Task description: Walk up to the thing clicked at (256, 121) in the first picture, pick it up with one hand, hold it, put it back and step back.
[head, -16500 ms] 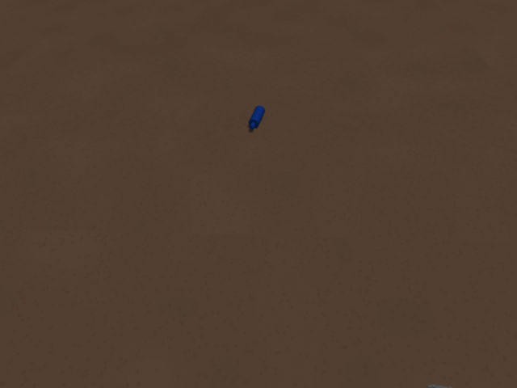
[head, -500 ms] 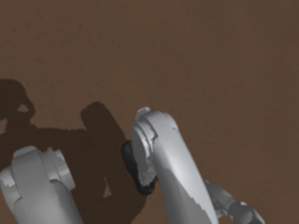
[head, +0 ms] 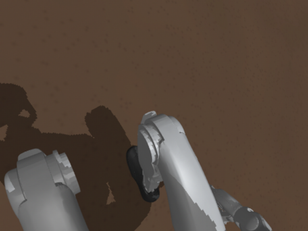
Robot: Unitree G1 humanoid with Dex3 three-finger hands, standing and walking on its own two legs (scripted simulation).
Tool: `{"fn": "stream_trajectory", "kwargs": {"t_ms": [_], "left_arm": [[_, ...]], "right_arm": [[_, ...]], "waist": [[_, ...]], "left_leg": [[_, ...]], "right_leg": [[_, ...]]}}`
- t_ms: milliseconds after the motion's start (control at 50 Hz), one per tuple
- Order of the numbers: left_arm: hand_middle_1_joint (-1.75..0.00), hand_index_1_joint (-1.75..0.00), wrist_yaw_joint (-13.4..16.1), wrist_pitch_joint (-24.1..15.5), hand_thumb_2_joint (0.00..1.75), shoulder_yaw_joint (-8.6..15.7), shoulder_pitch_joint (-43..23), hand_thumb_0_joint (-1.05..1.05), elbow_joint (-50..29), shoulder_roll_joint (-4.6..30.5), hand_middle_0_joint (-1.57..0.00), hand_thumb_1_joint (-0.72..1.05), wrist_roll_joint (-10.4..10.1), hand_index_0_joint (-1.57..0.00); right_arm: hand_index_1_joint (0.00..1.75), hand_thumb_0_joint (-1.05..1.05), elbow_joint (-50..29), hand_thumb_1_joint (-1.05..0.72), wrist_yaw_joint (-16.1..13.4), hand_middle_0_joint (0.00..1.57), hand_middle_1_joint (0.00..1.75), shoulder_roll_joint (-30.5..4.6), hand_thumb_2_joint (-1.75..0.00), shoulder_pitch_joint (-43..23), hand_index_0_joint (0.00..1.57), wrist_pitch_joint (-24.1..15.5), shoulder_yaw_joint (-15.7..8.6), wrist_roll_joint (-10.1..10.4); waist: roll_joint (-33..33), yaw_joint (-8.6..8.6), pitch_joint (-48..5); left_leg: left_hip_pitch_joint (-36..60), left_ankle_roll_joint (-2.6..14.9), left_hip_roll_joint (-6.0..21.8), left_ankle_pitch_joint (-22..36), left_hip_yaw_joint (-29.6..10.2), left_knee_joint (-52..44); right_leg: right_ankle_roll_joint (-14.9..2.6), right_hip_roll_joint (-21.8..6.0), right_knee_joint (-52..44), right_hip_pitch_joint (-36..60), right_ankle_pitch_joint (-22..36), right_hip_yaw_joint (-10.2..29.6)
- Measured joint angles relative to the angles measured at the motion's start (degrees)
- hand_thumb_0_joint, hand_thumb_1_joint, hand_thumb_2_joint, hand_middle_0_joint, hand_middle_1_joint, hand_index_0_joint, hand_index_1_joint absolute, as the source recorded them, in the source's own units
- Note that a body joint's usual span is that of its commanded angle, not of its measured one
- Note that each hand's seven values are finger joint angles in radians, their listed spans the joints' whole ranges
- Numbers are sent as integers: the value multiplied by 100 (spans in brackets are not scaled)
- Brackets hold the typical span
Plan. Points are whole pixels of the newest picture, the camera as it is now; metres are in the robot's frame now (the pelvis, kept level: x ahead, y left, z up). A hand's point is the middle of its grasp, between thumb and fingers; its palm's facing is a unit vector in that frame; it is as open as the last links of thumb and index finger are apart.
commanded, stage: close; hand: left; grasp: from above
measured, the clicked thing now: out of the picture +0.45 +0.37 -0.27
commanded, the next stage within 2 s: settle in 0.80 s
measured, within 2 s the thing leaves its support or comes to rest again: leaves its support in 1.20 s
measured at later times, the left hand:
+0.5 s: hand out of the picture +0.43 +0.34 -0.24, palm faces -0.46 -0.14 -0.88, open 9.7 cm
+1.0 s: hand out of the picture +0.43 +0.35 -0.24, palm faces -0.45 -0.14 -0.88, open 9.5 cm
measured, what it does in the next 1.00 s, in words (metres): stands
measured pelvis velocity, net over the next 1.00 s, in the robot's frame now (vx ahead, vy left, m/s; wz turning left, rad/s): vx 0.00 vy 0.00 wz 0.00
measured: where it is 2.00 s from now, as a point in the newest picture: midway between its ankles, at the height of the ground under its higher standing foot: (111, 205)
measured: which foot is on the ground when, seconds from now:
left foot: down 0.00-1.00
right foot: down 0.00-1.00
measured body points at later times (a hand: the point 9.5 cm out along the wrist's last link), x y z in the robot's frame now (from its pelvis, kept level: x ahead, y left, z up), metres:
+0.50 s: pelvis +0.00 +0.00 +0.00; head +0.27 +0.14 +0.33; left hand +0.45 +0.35 -0.19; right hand +0.07 -0.26 -0.05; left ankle +0.06 +0.12 -0.26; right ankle +0.12 -0.14 -0.26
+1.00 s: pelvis +0.00 +0.00 +0.00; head +0.26 +0.14 +0.33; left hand +0.45 +0.35 -0.19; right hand +0.07 -0.26 -0.05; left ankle +0.06 +0.12 -0.26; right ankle +0.12 -0.14 -0.26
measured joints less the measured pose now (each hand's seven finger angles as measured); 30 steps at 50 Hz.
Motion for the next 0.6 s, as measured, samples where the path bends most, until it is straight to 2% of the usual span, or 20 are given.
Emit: {"fn": "stream_trajectory", "kwargs": {"t_ms": [120, 260, 420, 600], "left_arm": [[-102, -91, -8, 55, 72, -16, -41, 0, 56, 22, -32, 1, -6, -41], [-99, -87, -75, 60, 65, 110, 41, 0, -46, 30, -37, 9, -33, -47], [-96, -83, -159, -1, 59, 186, 73, 0, -126, 59, -41, 11, -86, -51], [-91, -77, -143, -11, 55, 145, 56, 0, -165, 57, -46, 11, -93, -56]], "right_arm": [[30, 0, -16, -90, 6, 20, 30, -7, -89, 9, 20, -25, 8, -9], [30, 0, -58, -90, 44, 20, 30, -31, -89, 62, 20, -44, -8, -7], [30, 0, -68, -90, 9, 20, 30, -62, -89, 59, 20, -38, -31, 24], [30, 0, -44, -90, -31, 20, 30, -64, -89, 45, 20, 4, -34, 33]], "waist": [[1, -36, 26], [6, -32, 78], [31, -9, 137], [11, 7, 138]], "left_leg": [[-4, 2, -1, -11, 2, 4], [14, -30, -3, -29, -10, 12], [18, -48, 7, -32, -15, 9], [32, -55, 4, -27, -24, -7]], "right_leg": [[0, -5, 4, -2, -10, 1], [9, -12, 27, -9, -18, -4], [39, -8, 31, -27, -9, -2], [50, -14, 14, -13, -1, -11]]}}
